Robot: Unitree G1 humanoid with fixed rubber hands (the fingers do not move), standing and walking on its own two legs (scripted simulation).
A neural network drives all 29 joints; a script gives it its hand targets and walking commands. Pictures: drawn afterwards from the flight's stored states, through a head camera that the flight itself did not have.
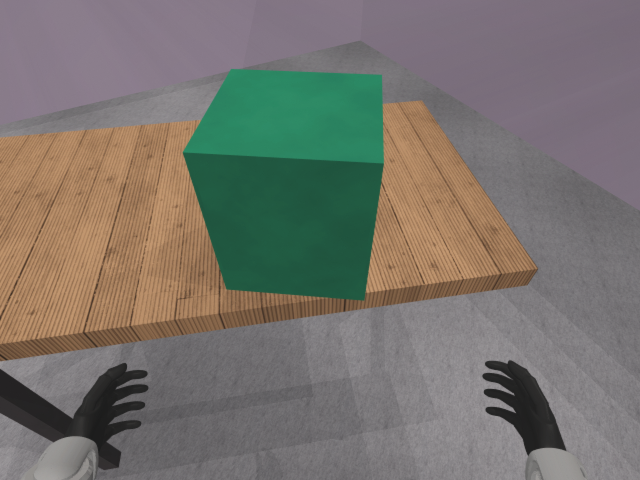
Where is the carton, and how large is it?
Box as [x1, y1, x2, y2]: [183, 69, 383, 300]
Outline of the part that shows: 231,69 183,151 186,164 226,288 363,300 383,166 381,75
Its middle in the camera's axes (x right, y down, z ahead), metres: -0.03 -0.07 +0.56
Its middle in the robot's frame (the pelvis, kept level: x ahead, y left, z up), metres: +0.47 +0.04 +0.11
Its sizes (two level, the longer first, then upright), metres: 0.210 0.200 0.250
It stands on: a table, 0.76 m high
